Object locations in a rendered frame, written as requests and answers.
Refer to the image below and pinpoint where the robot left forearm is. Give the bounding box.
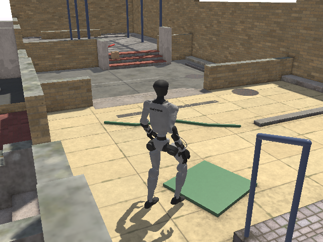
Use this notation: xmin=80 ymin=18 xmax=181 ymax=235
xmin=140 ymin=123 xmax=152 ymax=134

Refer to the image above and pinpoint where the right robot hand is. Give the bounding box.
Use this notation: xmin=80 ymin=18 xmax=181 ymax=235
xmin=178 ymin=149 xmax=190 ymax=164

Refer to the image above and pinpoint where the robot right forearm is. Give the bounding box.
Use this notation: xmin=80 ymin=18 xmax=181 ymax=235
xmin=171 ymin=126 xmax=186 ymax=152

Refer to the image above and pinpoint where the left robot hand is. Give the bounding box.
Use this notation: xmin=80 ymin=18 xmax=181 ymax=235
xmin=147 ymin=130 xmax=157 ymax=140

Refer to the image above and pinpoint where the robot right upper arm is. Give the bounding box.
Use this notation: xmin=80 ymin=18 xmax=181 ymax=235
xmin=167 ymin=103 xmax=179 ymax=134

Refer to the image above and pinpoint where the robot left upper arm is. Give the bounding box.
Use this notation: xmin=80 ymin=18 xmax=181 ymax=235
xmin=140 ymin=100 xmax=152 ymax=125

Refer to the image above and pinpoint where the robot right thigh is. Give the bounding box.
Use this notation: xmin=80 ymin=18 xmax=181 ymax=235
xmin=166 ymin=143 xmax=187 ymax=173

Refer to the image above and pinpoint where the robot torso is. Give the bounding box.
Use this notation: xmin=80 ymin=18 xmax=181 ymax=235
xmin=149 ymin=100 xmax=170 ymax=152

